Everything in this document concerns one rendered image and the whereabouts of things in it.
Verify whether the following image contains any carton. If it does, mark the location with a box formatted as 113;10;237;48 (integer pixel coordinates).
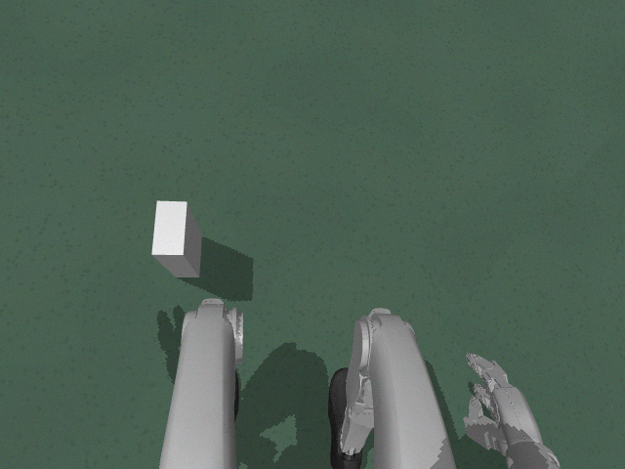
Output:
151;201;202;277

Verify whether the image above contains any right robot hand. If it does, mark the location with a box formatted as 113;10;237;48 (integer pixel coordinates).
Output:
463;353;544;456

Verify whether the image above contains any right robot arm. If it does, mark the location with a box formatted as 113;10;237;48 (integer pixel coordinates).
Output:
506;442;562;469

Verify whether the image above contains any right robot foot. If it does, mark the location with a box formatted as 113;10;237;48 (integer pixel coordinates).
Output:
328;368;362;469

